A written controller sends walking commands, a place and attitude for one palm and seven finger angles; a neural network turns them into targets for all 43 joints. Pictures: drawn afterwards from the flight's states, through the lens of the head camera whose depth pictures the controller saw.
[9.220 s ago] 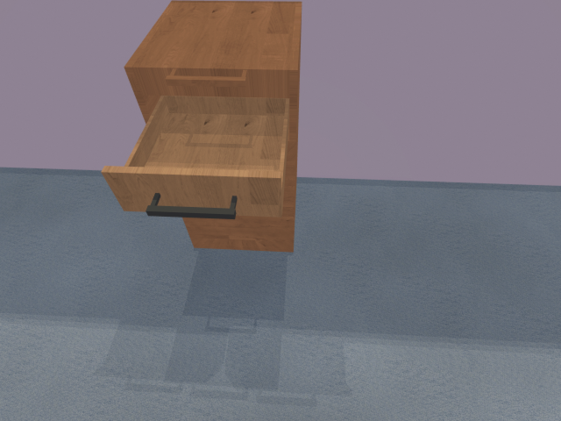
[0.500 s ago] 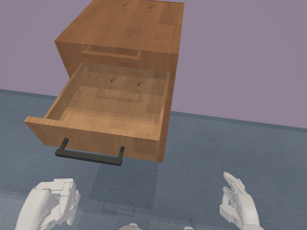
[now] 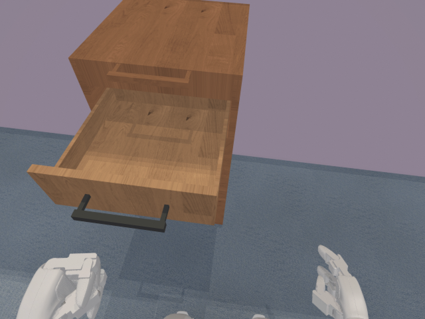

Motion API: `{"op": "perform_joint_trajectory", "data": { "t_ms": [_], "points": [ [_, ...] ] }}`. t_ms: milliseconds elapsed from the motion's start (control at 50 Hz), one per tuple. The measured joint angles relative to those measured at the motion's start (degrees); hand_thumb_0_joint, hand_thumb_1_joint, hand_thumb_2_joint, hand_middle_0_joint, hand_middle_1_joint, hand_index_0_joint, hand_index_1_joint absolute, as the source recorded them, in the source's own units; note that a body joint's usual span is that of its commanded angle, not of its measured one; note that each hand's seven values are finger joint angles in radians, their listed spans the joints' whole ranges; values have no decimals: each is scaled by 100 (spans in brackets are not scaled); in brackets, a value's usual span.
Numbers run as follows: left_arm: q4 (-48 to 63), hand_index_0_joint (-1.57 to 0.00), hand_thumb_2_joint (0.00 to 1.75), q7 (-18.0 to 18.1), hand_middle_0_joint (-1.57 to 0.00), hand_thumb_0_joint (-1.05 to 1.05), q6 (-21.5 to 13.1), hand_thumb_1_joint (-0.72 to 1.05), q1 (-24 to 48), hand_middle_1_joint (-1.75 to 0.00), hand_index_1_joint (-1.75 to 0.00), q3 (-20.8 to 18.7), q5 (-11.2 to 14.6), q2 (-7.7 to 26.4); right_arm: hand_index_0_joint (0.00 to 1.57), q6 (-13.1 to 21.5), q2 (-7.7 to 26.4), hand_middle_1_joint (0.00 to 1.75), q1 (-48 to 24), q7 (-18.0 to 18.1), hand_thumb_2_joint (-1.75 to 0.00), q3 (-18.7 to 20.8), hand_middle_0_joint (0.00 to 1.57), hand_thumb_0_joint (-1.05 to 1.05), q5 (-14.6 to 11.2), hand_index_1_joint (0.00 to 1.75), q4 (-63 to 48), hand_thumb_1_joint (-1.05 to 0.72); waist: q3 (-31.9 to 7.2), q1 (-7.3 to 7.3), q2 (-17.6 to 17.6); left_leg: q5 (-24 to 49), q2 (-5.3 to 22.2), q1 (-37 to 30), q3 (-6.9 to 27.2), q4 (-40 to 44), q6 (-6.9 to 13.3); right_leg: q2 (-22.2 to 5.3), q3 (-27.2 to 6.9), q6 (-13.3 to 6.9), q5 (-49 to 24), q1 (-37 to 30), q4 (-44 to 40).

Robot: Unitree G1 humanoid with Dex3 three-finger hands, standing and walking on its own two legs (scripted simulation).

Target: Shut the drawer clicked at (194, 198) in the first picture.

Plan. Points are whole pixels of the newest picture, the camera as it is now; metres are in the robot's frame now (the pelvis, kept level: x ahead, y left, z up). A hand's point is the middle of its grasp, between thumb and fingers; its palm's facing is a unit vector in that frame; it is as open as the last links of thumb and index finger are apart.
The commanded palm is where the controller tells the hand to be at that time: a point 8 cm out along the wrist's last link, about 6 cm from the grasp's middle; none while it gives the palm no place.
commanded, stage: bring the fist close to the handle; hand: left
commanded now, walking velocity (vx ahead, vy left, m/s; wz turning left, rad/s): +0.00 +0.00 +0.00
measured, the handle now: (122, 212) +0.33 +0.21 -0.03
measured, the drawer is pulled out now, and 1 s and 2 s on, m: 0.29 0.29 0.28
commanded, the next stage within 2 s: push the drawer shut in 1.42 s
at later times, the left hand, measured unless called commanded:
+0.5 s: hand (117, 274) +0.19 +0.17 +0.03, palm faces -0.06 -1.00 -0.08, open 3.3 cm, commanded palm +0.17 +0.24 +0.03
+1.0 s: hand (131, 260) +0.23 +0.17 -0.03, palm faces -0.09 -0.99 -0.06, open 3.3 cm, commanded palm +0.22 +0.23 -0.02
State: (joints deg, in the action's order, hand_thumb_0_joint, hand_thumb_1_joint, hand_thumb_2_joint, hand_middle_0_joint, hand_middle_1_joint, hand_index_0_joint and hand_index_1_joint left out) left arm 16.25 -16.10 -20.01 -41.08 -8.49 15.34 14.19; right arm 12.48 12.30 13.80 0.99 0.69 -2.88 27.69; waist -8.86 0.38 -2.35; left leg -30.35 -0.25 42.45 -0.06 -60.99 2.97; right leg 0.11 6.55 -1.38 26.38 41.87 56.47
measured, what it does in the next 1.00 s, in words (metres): lowers itself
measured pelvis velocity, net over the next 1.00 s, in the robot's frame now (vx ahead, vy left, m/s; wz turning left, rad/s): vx -0.02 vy -0.02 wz -0.01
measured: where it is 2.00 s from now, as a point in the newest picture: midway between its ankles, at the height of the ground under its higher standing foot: outside the picture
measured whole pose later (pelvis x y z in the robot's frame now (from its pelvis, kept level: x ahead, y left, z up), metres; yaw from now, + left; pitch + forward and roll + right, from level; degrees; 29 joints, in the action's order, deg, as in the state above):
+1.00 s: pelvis -0.02 -0.02 -0.05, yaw -1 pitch +21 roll -3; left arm -6.2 -18.3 -26.0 -15.7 -10.6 15.2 15.2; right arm 9.8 14.2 10.5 1.6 -0.5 -1.4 30.0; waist -10.1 1.5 -1.5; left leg -34.4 0.4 62.4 0.4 -75.5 1.9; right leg 0.0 7.3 -3.1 30.9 62.3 71.8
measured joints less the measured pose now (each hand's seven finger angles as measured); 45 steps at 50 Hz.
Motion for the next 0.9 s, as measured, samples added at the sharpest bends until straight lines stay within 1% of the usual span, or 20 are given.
{"op": "perform_joint_trajectory", "data": {
  "t_ms": [100, 220, 400, 540, 620, 700, 900],
  "points": [
    [-101, -140, 90, -11, -140, 2, -62, 90, 58, -160, -159, 14, -13, -5, 20, -1, 4, 30, -49, 24, -90, -46, 20, 1, 17, 30, -25, -90, 8, -24, -24, -2, -4, 67, 31, -60, -15, -7, 32, -20, 17, 57, 64],
    [-471, -140, 90, -49, -140, 2, -175, 90, 477, -160, -159, 43, -54, -43, 21, 19, 53, 30, -107, 46, -90, -101, 20, 1, 55, 30, -13, -90, 23, -31, -9, -34, 0, 333, 64, -258, -44, -14, 71, -61, 70, 321, 276],
    [-939, -140, 90, -41, -140, 2, -193, 90, 1084, -160, -159, -32, -80, 13, 21, -78, 71, 30, -86, 99, -90, -99, 20, 1, 81, 30, 81, -90, 10, 60, 28, -101, 39, 650, 72, -478, -97, 13, 82, -123, 147, 661, 523],
    [-1377, -140, 90, -131, -140, 2, -301, 90, 1385, -160, -159, -238, 14, 79, 21, -135, 98, 30, -68, 124, -90, -54, 20, 1, 87, 30, 198, -90, -24, 119, 53, -150, 66, 881, 62, -610, -126, 32, 74, -155, 199, 915, 678],
    [-1565, -140, 90, -202, -140, 2, -434, 90, 1551, -160, -159, -268, 59, 96, 21, -94, 153, 30, -89, 125, -90, -32, 20, 1, 99, 30, 253, -90, -39, 128, 45, -197, 69, 1076, 74, -752, -131, 28, 89, -166, 247, 1107, 818],
    [-1674, -140, 90, -246, -140, 2, -530, 90, 1703, -160, -160, -204, 64, 63, 21, -79, 180, 30, -145, 110, -90, -12, 20, 1, 110, 30, 281, -90, -60, 127, 49, -247, 64, 1269, 59, -897, -126, 16, 78, -165, 299, 1311, 978],
    [-2002, -140, 90, -189, -140, 2, -592, 90, 2224, -160, -159, -177, 1, 63, 21, -196, 172, 30, -292, 81, -90, -65, 20, 1, 143, 30, 242, -90, -102, 113, 78, -359, 60, 1746, 45, -1266, -114, -8, 73, -170, 411, 1800, 1360]
  ]
}}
